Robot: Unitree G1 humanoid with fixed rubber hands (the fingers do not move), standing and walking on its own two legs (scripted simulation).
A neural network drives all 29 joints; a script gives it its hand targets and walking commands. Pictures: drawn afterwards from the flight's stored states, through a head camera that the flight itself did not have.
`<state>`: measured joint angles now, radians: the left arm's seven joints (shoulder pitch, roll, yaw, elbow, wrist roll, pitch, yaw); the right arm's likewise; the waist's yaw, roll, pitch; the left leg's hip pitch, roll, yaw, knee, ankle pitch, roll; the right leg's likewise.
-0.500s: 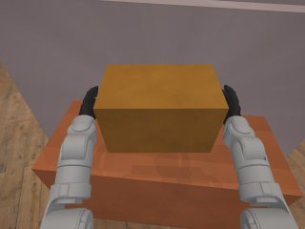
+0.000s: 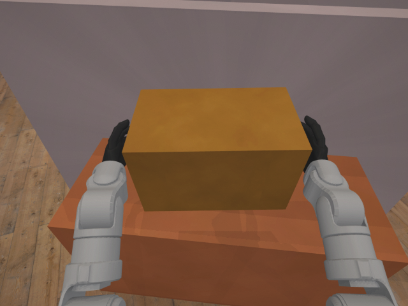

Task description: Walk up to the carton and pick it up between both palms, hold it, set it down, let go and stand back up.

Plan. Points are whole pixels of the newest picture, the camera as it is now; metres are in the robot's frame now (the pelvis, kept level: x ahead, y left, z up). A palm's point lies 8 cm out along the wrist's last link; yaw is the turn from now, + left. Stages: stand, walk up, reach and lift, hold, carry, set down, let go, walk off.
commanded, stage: hold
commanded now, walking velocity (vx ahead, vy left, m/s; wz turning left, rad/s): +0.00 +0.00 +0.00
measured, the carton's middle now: (214, 150) +0.37 +0.00 +0.15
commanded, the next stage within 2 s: none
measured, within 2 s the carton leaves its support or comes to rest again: neither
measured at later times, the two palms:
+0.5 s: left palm (108, 148) +0.35 +0.20 +0.17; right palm (305, 144) +0.36 -0.17 +0.18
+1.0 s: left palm (118, 156) +0.35 +0.18 +0.15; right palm (311, 154) +0.35 -0.19 +0.16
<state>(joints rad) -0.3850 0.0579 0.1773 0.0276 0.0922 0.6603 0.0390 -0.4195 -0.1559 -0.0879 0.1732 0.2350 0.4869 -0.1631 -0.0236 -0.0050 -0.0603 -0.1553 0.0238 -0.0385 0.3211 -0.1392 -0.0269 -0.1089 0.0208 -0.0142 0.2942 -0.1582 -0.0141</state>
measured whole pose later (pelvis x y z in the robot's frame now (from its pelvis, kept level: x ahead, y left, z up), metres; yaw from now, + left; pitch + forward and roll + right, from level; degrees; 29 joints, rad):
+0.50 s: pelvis -0.01 +0.00 +0.00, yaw +1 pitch -2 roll +0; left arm -0.58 0.10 0.23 0.27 0.12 0.64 0.02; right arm -0.60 -0.13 -0.14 0.41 0.18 0.45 -0.15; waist -0.02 -0.02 -0.08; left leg -0.17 0.01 -0.05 0.31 -0.12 -0.03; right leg -0.12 0.01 -0.03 0.30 -0.15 -0.01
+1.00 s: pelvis +0.00 +0.01 +0.00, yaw +0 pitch -2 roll -1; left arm -0.44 0.05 0.18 0.10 0.11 0.67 0.05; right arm -0.48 -0.17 -0.10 0.27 0.23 0.47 -0.14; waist -0.03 0.00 -0.05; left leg -0.15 0.02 -0.03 0.33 -0.15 -0.02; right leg -0.10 0.02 -0.01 0.29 -0.16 -0.01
